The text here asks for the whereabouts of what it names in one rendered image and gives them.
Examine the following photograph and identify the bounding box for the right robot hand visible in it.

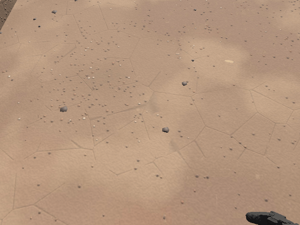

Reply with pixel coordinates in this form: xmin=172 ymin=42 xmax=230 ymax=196
xmin=246 ymin=211 xmax=299 ymax=225

